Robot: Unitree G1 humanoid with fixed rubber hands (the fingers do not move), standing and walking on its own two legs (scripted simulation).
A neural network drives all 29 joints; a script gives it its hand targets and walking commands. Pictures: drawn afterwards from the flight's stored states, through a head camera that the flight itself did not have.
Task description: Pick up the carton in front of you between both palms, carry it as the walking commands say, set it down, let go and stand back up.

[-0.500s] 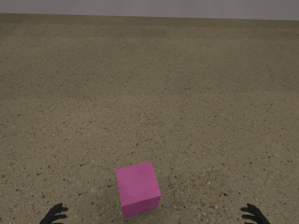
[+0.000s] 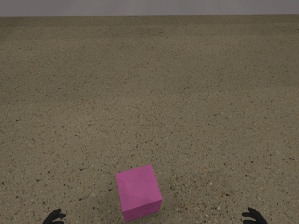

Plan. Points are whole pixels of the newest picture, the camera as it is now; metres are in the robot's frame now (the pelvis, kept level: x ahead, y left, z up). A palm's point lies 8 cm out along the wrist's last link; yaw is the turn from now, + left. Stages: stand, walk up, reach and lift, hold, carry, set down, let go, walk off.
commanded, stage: stand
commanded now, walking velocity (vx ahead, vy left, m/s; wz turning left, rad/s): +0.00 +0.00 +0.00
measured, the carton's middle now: (138, 193) +0.40 +0.06 -0.65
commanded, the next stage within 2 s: none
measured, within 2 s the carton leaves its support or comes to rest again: neither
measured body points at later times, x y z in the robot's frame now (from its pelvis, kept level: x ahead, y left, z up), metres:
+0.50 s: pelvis -0.02 -0.01 +0.01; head -0.03 +0.01 +0.46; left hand +0.08 +0.30 -0.11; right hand +0.09 -0.32 -0.10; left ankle +0.00 +0.10 -0.74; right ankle -0.06 -0.14 -0.74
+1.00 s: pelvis -0.02 -0.01 +0.01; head -0.02 +0.01 +0.46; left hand +0.07 +0.31 -0.12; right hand +0.08 -0.32 -0.10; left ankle +0.00 +0.10 -0.74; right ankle -0.06 -0.14 -0.74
